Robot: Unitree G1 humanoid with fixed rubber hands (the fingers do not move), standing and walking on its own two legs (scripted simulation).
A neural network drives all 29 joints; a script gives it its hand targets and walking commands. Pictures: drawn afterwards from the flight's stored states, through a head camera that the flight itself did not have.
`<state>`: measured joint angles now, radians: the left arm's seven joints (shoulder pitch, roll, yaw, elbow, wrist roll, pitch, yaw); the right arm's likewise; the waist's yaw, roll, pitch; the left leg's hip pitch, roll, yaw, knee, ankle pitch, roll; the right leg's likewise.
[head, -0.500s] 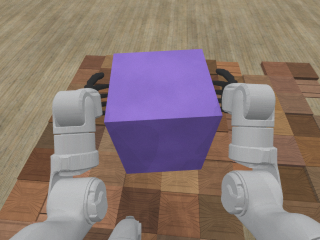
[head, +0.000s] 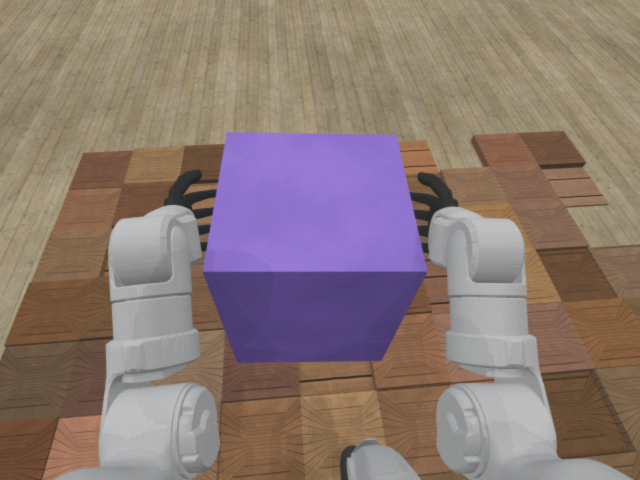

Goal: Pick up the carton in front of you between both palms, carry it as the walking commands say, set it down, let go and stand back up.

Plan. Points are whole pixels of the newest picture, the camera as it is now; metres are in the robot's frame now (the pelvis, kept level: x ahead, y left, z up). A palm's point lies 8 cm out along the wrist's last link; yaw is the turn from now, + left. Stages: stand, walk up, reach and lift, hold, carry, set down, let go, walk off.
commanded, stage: carry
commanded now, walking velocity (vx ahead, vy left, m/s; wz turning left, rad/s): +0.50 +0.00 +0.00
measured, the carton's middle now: (311, 257) +0.38 -0.02 +0.04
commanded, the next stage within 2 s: none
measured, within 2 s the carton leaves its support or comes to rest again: neither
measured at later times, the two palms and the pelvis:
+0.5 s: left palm (170, 98) +0.66 +0.17 +0.11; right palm (355, 81) +0.68 -0.12 +0.11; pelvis +0.31 +0.00 -0.02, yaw +2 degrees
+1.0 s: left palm (220, 18) +0.97 +0.11 +0.09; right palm (360, 15) +0.97 -0.19 +0.09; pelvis +0.61 -0.04 -0.02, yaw +1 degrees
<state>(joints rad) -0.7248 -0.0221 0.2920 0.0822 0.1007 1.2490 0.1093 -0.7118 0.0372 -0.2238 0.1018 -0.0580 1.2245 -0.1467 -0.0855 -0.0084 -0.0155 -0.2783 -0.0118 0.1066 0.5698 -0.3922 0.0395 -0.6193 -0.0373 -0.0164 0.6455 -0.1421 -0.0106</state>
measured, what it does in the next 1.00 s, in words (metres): walks ahead: right foot, then left foot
